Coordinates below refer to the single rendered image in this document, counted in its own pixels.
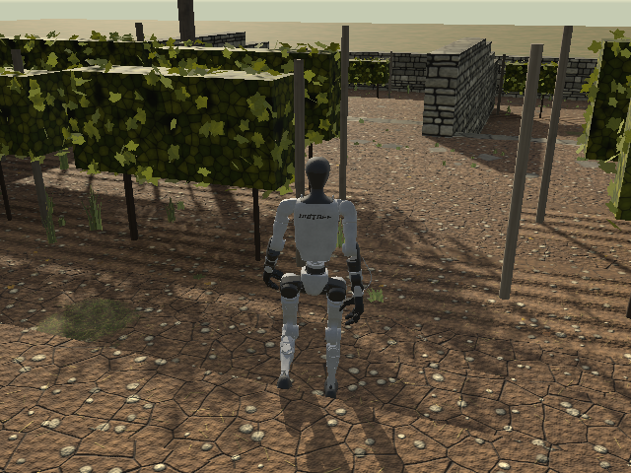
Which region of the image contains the robot right forearm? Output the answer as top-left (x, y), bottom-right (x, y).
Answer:
top-left (346, 242), bottom-right (364, 297)

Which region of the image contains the robot left upper arm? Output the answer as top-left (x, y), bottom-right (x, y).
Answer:
top-left (269, 198), bottom-right (297, 251)

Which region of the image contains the robot right hand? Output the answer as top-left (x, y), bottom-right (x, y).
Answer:
top-left (339, 295), bottom-right (364, 325)

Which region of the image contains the robot right shin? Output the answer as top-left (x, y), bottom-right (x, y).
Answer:
top-left (326, 328), bottom-right (341, 389)

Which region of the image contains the robot right upper arm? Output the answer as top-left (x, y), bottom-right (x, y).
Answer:
top-left (337, 199), bottom-right (357, 257)

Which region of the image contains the robot left hand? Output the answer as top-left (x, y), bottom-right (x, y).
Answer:
top-left (262, 269), bottom-right (284, 290)

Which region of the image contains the robot right thigh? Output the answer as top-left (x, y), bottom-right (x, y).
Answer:
top-left (324, 276), bottom-right (347, 345)

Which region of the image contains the robot left forearm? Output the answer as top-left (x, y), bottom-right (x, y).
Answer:
top-left (263, 237), bottom-right (280, 273)

